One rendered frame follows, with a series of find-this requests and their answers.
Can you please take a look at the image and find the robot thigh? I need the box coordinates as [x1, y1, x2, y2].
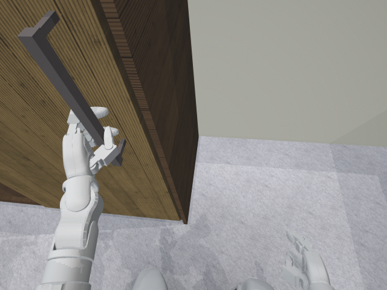
[236, 278, 274, 290]
[132, 269, 168, 290]

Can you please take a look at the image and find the left robot forearm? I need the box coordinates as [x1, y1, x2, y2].
[35, 175, 104, 290]

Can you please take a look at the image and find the wardrobe door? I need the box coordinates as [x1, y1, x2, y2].
[0, 182, 27, 198]
[0, 0, 181, 221]

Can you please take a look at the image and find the handle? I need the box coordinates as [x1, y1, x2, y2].
[17, 11, 126, 166]

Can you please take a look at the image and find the right robot hand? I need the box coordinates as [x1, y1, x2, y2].
[282, 230, 330, 290]

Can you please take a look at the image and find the left robot hand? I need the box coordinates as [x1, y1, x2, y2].
[62, 107, 119, 179]

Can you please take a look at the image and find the robot left thigh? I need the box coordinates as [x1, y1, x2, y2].
[132, 269, 168, 290]

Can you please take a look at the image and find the robot right thigh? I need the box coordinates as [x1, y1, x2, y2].
[236, 278, 274, 290]

